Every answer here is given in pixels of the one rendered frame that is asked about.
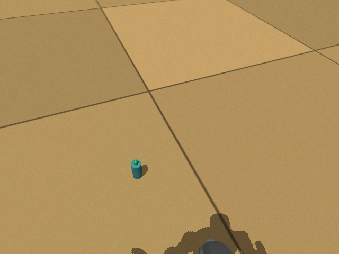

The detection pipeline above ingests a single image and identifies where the bottle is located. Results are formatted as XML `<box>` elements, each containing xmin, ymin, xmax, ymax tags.
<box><xmin>131</xmin><ymin>159</ymin><xmax>142</xmax><ymax>179</ymax></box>

